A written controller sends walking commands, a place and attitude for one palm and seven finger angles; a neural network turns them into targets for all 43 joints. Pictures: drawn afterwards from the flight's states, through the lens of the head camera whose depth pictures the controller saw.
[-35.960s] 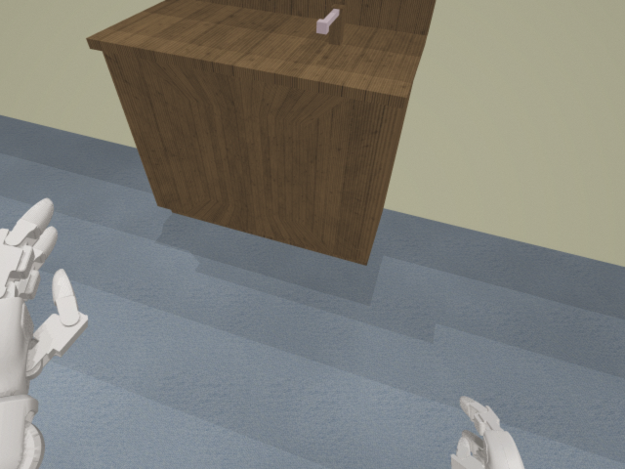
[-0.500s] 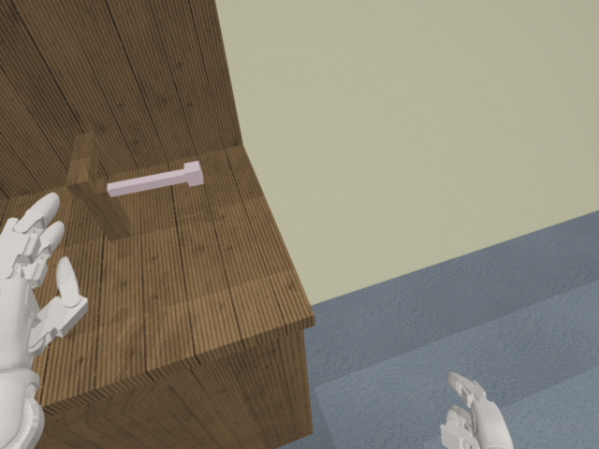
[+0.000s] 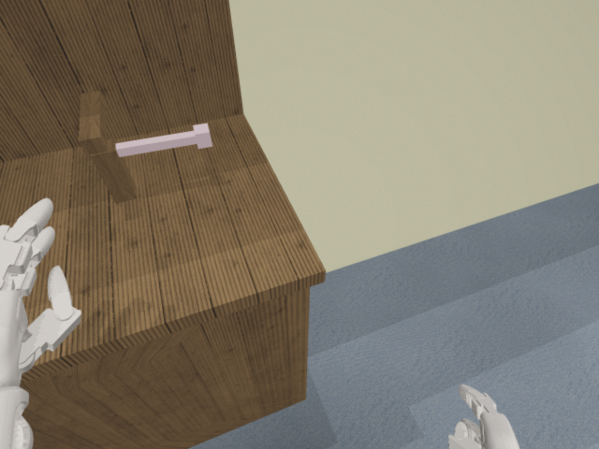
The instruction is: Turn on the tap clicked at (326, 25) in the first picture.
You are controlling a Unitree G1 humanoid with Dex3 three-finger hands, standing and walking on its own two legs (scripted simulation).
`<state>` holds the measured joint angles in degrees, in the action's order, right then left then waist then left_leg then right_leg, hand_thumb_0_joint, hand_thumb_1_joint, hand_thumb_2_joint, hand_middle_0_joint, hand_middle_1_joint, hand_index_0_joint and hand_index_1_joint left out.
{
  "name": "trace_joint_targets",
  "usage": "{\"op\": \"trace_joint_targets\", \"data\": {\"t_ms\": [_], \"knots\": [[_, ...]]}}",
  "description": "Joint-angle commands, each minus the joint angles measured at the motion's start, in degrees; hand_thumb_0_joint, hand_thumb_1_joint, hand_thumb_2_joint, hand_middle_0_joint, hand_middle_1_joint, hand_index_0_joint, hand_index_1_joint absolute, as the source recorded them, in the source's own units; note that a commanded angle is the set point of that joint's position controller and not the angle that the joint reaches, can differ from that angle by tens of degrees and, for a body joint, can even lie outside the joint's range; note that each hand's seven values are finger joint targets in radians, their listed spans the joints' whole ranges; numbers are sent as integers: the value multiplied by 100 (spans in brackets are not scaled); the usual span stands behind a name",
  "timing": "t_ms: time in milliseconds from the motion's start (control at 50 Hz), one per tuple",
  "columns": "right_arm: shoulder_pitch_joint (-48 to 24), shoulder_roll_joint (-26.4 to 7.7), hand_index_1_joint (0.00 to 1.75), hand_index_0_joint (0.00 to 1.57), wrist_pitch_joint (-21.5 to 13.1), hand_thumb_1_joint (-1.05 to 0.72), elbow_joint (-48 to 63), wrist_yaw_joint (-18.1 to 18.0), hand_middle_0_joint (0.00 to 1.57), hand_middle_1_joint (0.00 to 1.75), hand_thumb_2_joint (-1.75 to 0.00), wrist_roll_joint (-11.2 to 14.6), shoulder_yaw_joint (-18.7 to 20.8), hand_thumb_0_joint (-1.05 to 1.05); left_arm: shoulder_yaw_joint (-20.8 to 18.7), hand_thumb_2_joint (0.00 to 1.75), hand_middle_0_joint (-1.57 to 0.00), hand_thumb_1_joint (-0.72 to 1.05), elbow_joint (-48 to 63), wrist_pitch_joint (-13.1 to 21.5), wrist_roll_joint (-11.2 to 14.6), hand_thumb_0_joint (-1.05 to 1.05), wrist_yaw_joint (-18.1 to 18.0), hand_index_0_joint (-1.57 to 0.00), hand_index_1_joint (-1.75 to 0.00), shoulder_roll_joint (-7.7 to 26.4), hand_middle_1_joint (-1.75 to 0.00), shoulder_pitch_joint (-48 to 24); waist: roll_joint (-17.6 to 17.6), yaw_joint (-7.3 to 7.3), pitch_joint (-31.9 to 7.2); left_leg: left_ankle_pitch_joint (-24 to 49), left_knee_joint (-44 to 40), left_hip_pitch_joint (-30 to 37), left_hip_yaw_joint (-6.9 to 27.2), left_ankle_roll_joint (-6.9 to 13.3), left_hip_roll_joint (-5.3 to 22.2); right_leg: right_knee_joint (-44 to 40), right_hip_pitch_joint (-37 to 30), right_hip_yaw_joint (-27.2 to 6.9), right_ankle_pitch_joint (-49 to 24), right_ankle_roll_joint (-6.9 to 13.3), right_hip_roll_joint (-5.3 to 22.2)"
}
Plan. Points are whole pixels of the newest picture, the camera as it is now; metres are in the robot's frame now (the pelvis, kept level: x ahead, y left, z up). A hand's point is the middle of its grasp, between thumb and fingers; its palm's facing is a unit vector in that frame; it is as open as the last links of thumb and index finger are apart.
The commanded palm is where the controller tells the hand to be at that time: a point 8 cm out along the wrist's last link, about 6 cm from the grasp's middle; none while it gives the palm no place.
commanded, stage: step back with the hand held close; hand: left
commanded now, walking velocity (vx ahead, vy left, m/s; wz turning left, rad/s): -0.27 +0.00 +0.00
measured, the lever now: (202, 136) +0.56 +0.20 +0.13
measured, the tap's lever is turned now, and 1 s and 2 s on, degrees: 86 86 86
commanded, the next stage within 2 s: stop stepping back and stand still in 0.72 s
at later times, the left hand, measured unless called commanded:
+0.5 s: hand (58, 389) +0.14 +0.21 +0.17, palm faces +0.28 -0.87 -0.41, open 7.4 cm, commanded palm +0.10 +0.27 +0.18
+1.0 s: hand out of the picture +0.01 +0.26 +0.18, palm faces +0.33 -0.88 -0.35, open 7.4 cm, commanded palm -0.03 +0.30 +0.18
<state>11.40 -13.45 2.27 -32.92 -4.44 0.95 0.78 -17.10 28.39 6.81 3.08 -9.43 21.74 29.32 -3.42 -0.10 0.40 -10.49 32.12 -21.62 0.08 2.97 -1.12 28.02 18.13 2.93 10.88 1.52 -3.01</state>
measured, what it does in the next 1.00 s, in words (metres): walks backwards: right foot, then left foot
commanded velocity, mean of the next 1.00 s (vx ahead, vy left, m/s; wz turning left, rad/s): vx -0.25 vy -0.01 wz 0.01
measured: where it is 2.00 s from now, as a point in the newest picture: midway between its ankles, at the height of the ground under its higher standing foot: outside the picture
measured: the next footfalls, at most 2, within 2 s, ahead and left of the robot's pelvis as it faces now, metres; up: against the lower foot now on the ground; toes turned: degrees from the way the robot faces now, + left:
right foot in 0.20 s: -0.06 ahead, -0.11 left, +0.00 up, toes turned +4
left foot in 0.60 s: -0.04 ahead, +0.09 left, +0.00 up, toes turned -2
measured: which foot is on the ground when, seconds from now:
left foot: down 0.00-0.46, up 0.48-0.58, down 0.60-1.00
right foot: down 0.00-0.04, up 0.06-0.18, down 0.20-0.66, up 0.68-1.00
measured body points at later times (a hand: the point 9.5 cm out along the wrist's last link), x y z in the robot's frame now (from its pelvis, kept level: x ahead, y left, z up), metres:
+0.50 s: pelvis -0.07 -0.01 +0.00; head -0.07 +0.00 +0.45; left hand +0.12 +0.25 +0.19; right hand +0.13 -0.24 -0.07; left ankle +0.04 +0.08 -0.73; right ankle -0.10 -0.11 -0.73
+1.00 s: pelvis -0.20 +0.02 +0.02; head -0.22 +0.05 +0.47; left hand -0.01 +0.31 +0.20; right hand -0.05 -0.18 -0.06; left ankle -0.08 +0.09 -0.73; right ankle -0.31 -0.07 -0.71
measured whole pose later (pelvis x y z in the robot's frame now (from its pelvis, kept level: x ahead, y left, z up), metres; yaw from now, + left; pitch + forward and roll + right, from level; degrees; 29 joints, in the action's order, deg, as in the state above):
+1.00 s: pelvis -0.20 +0.02 +0.02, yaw -2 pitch +2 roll -2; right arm 12.0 -6.5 -2.3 -36.3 -3.1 -0.5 -1.8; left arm -17.4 30.2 2.7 4.3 -8.9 23.2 29.0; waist 0.3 0.2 -4.7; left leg -1.9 11.7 -18.3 -1.2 -0.4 -1.0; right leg 27.9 6.2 1.2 25.6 2.0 -4.3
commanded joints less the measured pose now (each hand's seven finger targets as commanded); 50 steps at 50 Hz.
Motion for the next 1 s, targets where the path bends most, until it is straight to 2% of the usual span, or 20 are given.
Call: {"op": "trace_joint_targets", "data": {"t_ms": [0,80,160,200,280,400,460,500,560,580,600,640,660,680,700,800,860,920,960,980], "knots": [[-838,-763,30,20,-388,-90,1023,-134,20,30,-90,-82,198,0,-848,90,-20,90,1218,435,-222,0,-134,-20,-30,992,-30,-633,-791,-74,-365,-3160,-2385,-1611,1951,400,1343,758,-1455,-540,793,-227,49],[-734,-604,30,20,-505,-90,959,-110,20,30,-90,-119,287,0,-883,90,-20,90,1196,443,-292,0,-25,-20,-30,943,-30,-631,-612,-148,-715,-2484,-2417,-1241,1833,448,1445,1438,-1588,-481,653,-230,-98],[-697,-541,30,20,-591,-90,787,-28,20,30,-90,-137,217,0,-688,90,-20,90,1082,460,-184,0,110,-20,-30,668,-30,-170,-414,-123,-539,-1423,-2015,-290,1527,357,1233,147,-1001,-544,688,-161,-44],[-700,-541,30,20,-625,-90,650,-13,20,30,-90,-138,177,0,-660,90,-20,90,1175,500,-121,0,149,-20,-30,702,-30,-344,-233,-125,-716,-3,-1565,474,1273,237,1086,-402,-705,-670,-142,-153,70],[-648,-408,30,20,-585,-90,585,1,20,30,-90,4,270,0,-596,90,-20,90,1754,562,-76,0,133,-20,-30,896,-30,-827,405,-150,-2335,4037,-101,2914,260,69,891,-298,-262,-861,-2522,-522,452],[-1003,-315,30,20,-352,-90,824,26,20,30,-90,46,263,0,-990,90,-20,90,1500,426,93,0,105,-20,-30,1163,-30,-91,642,-144,-1445,1442,179,1528,66,-151,508,-718,40,-1257,-2454,-418,955],[-1054,-279,30,20,-285,-90,791,-2,20,30,-90,28,258,0,-927,90,-20,90,1204,446,76,0,76,-20,-30,1194,-30,-50,1098,-115,-646,-612,1442,637,171,-331,76,-1196,669,-1868,-1907,83,1723],[-1055,-281,30,20,-320,-90,738,-4,20,30,-90,-40,215,0,-699,90,-20,90,967,421,64,0,123,-20,-30,1074,-30,-337,872,-43,-23,-952,2058,169,486,-388,125,-1301,962,-2021,-1579,570,1911],[-917,-393,30,20,-294,-90,644,-60,20,30,-90,-112,57,0,-552,90,-20,90,743,449,45,0,163,-20,-30,1054,-30,-1032,441,69,319,-314,132,36,536,-337,376,-567,241,-1456,-2327,406,1371],[-884,-515,30,20,-292,-90,655,-94,20,30,-90,-89,79,0,-510,90,-20,90,797,474,50,0,153,-20,-30,1033,-30,-1158,56,61,108,1085,-811,280,550,-262,459,-84,-57,-1187,-2340,175,981],[-870,-668,30,20,-286,-90,734,-107,20,30,-90,-71,143,0,-536,90,-20,90,913,500,44,0,136,-20,-30,1034,-30,-1090,-462,-42,-239,2715,-1259,619,964,-119,890,301,-255,-875,-1783,-83,404],[-713,-472,30,20,-329,-90,857,-1,20,30,-90,-56,156,0,-605,90,-20,90,1464,512,-36,0,88,-20,-30,1173,-30,-903,-1002,-128,-1279,5221,-890,2071,1459,95,1674,1215,506,-804,1003,-160,155],[-650,-454,30,20,-427,-90,862,59,20,30,-90,-152,144,0,-561,90,-20,90,1692,530,-3,0,127,-20,-30,1122,-30,-617,-1010,-170,-1719,5024,-1086,2103,1743,-99,1771,1868,340,-896,1639,-168,84],[-701,-556,30,20,-501,-90,845,110,20,30,-90,-218,220,0,-595,90,-20,90,2026,547,-27,0,165,-20,-30,1081,-30,-612,-972,-206,-1878,3291,-1489,1376,1698,-66,1848,2525,-277,-1002,1764,-203,23],[-645,-591,30,20,-558,-90,849,110,20,30,-90,-188,293,0,-641,90,-20,90,2255,542,0,0,133,-20,-30,1074,-30,-676,-833,-162,-1718,2311,-1686,1019,1662,231,1880,2640,-346,-996,1640,-201,23],[-623,-506,30,20,-795,-90,591,67,20,30,-90,-147,303,0,-602,90,-20,90,2059,235,25,0,1,-20,-30,875,-30,-191,-684,-93,-1394,962,-2228,1506,1127,119,1478,2486,250,-502,1413,-287,-105],[-692,-410,30,20,-777,-90,567,27,20,30,-90,-145,189,0,-558,90,-20,90,1482,10,88,0,-53,-20,-30,731,-30,-27,-1012,-71,-1127,-1789,-3000,1128,885,-287,1074,1589,-295,-57,1576,-176,-330],[-668,-372,30,20,-738,-90,471,-10,20,30,-90,-153,138,0,-490,90,-20,90,1094,-131,108,0,-24,-20,-30,759,-30,-233,-1286,-33,-888,-2308,-3275,745,551,-896,667,6,-1153,331,1782,7,-631],[-611,-297,30,20,-700,-90,420,20,20,30,-90,-148,112,0,-415,90,-20,90,1099,-121,62,0,38,-20,-30,816,-30,-357,-604,-58,-957,-1485,-2230,740,-44,-938,249,-1429,-1604,123,1127,246,-255],[-495,-289,30,20,-664,-90,390,44,20,30,-90,-142,142,0,-463,90,-20,90,1178,-89,27,0,71,-20,-30,925,-30,-409,462,-18,-1002,-962,-715,1257,-283,-677,-27,-1938,-852,-562,562,475,534]]}}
